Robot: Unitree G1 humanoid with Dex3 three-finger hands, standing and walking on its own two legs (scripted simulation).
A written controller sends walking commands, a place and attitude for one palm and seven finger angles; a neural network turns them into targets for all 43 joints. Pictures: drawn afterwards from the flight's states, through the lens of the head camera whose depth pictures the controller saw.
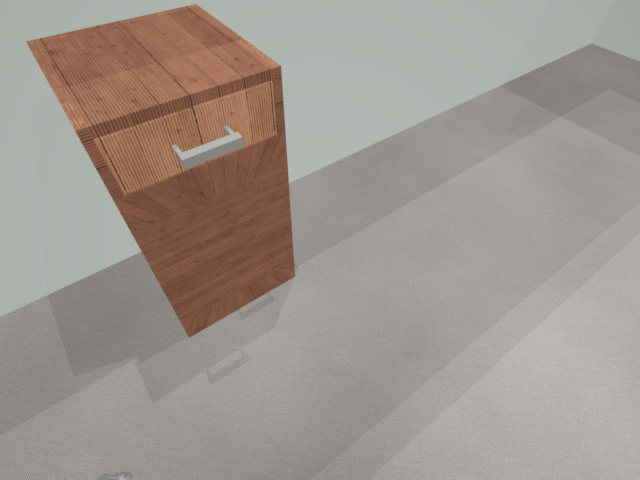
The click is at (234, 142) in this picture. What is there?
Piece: drawer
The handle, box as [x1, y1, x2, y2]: [172, 126, 243, 168]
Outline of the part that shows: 242,137 237,132 234,133 227,126 224,126 224,130 228,134 224,137 182,152 175,144 172,145 172,148 179,157 181,164 184,168 187,168 242,146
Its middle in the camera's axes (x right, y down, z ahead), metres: -0.25 -0.20 +0.84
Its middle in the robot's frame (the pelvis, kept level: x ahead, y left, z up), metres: +0.75 +0.29 -0.04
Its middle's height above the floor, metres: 0.73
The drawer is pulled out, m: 0.00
